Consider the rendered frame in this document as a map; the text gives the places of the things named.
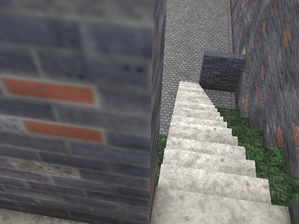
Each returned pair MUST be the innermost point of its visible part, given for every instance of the stairs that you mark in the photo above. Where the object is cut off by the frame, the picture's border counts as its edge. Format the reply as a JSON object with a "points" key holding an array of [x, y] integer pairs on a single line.
{"points": [[202, 156]]}

